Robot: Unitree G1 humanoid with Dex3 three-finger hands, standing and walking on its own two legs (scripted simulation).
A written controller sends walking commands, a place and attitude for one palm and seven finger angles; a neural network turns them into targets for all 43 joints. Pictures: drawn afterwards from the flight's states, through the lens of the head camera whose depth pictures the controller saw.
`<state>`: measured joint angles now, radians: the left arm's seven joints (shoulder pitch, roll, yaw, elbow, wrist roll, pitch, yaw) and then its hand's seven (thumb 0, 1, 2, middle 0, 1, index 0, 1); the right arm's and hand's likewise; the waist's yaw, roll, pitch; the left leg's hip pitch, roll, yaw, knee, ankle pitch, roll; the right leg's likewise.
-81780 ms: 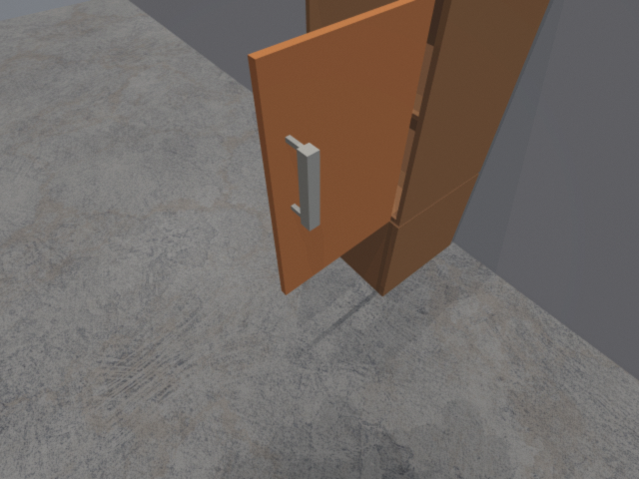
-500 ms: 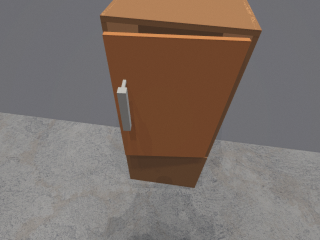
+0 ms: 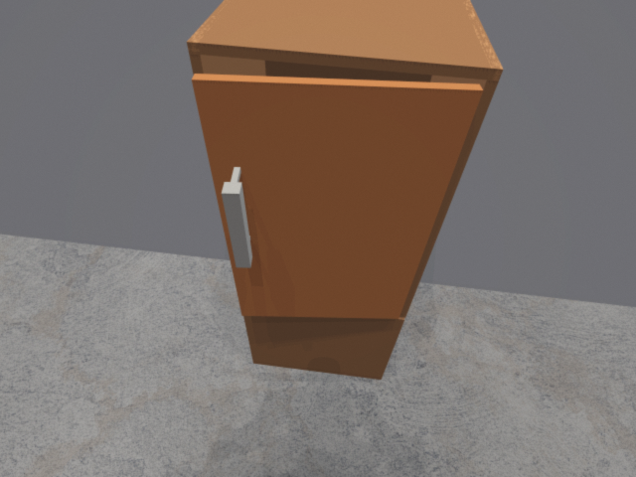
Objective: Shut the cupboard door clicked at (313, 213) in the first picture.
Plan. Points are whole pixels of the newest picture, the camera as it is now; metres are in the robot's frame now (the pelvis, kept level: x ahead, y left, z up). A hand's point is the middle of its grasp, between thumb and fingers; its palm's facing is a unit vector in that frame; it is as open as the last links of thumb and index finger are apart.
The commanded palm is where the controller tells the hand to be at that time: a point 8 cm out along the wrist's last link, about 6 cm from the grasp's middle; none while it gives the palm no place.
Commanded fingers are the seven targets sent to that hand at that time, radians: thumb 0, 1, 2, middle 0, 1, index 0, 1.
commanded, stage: look again from close up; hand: left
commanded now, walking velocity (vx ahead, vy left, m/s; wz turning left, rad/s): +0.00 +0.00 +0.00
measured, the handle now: (240, 219) +0.50 +0.16 +0.01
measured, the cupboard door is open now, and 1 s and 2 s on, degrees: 7 7 7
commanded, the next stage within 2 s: shuffle to correct the standing spot in 0.46 s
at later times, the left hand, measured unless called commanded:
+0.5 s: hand out of the picture +0.05 +0.23 -0.17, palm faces -0.03 -0.95 -0.30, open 7.4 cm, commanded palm none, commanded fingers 0.00 0.90 0.90 -0.20 -0.30 -0.20 -0.30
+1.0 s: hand out of the picture +0.02 +0.13 -0.19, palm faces +0.02 -0.99 -0.17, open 7.4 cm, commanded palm none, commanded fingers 0.00 0.90 0.90 -0.20 -0.30 -0.20 -0.30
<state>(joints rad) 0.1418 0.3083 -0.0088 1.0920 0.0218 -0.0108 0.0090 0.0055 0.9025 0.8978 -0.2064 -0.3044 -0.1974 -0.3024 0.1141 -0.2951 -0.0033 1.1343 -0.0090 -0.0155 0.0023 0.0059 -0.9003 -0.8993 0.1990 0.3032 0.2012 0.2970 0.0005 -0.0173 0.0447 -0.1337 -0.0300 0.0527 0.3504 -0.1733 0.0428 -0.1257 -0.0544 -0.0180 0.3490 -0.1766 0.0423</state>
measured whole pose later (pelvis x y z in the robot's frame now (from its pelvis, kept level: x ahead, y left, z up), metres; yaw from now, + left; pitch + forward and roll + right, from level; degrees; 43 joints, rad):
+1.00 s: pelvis +0.05 -0.04 -0.01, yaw +0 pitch -2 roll +0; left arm 0.33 0.14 0.00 1.15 0.02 -0.02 0.02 0.00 0.91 0.90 -0.20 -0.30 -0.19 -0.30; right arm 0.27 -0.14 0.00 1.19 -0.01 0.00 -0.03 0.00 -0.90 -0.90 0.20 0.30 0.20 0.30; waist 0.00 -0.01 0.04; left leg -0.14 0.03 0.03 0.49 -0.32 -0.02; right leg -0.13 0.00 -0.04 0.48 -0.32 -0.01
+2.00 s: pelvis +0.01 -0.02 -0.01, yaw -1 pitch -1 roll +1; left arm 0.25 0.18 -0.02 1.09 0.02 -0.01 0.02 0.01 0.90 0.90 -0.21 -0.30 -0.20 -0.30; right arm 0.26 -0.20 0.01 1.09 -0.01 -0.02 -0.02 0.01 -0.90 -0.90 0.20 0.30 0.20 0.30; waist 0.00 0.00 0.06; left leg -0.20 0.00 0.08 0.45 -0.24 0.02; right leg -0.21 -0.03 -0.01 0.49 -0.26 0.01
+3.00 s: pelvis -0.04 -0.05 -0.11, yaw +3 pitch +12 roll -2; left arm 0.42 0.22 0.16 -0.01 -0.28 -0.48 -0.29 0.02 0.90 0.90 -0.53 -0.66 -0.52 -0.65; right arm 0.18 -0.24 0.00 0.51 0.02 -0.28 -0.07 0.01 -0.90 -0.90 0.20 0.30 0.20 0.30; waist 0.06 0.01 -0.12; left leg -0.95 0.04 -0.04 1.25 -0.51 -0.02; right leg -0.90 -0.02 -0.12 1.22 -0.54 -0.05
